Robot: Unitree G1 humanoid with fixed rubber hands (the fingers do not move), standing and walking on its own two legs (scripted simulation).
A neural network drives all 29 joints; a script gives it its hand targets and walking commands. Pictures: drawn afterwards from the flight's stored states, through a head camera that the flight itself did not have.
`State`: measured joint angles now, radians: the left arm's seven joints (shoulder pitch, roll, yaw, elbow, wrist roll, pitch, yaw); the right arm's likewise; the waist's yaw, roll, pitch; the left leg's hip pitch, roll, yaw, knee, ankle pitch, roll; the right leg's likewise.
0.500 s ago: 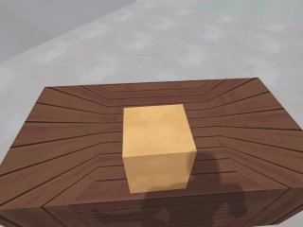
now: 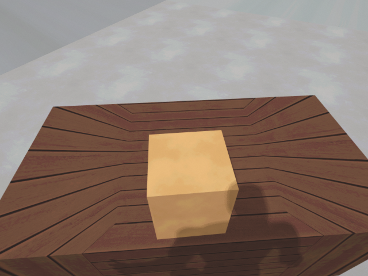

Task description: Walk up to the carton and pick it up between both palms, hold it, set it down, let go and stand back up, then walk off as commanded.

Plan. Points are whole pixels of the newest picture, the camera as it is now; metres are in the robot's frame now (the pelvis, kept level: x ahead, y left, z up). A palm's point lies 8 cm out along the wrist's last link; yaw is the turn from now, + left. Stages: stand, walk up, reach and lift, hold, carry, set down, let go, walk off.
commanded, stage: walk off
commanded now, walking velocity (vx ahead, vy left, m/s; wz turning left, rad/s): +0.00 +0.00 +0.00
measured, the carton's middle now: (188, 185) +0.41 +0.00 -0.10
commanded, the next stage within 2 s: none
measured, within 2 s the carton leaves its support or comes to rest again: neither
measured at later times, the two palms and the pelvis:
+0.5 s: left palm out of the picture +0.05 +0.28 -0.10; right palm out of the picture +0.06 -0.35 -0.12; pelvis -0.06 -0.02 -0.02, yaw -2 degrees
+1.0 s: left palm out of the picture -0.10 +0.32 -0.10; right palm out of the picture -0.05 -0.33 -0.10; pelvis -0.19 +0.00 -0.02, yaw +0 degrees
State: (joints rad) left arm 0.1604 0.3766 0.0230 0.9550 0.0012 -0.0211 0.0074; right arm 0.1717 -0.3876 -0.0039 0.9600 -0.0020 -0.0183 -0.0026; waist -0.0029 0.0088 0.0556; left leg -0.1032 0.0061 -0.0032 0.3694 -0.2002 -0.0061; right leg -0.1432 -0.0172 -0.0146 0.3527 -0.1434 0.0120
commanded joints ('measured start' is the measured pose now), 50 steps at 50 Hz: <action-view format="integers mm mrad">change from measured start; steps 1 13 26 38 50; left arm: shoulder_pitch -28 68 47 59 -12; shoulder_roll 172 153 180 163 223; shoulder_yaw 35 125 109 126 112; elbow -45 -241 -313 -303 -204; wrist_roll -1 27 33 38 30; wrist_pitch -11 30 60 92 12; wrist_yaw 7 6 13 7 20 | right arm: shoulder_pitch -20 5 83 -15 -28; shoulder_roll -171 -274 -163 -231 -182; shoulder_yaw -35 -131 -94 -114 -79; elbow -44 -228 -197 -380 -106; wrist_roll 1 4 -32 -34 -1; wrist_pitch -12 15 53 -7 64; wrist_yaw -7 -16 -15 -30 -26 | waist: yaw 0 -7 7 45 -28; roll -6 99 -154 123 -102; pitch -23 -69 -25 67 -82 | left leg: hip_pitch -61 -230 -286 -344 -189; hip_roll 113 213 -47 289 -78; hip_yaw -90 -161 -46 -410 -53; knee -88 15 764 -95 756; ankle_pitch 38 334 -207 173 -271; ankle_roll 20 226 32 289 43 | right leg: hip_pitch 30 -84 -237 -216 -158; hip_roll -108 32 -217 117 -232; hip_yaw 95 51 404 125 390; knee -67 440 -30 752 15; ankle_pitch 5 80 -151 -369 212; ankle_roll -22 -41 -214 11 -229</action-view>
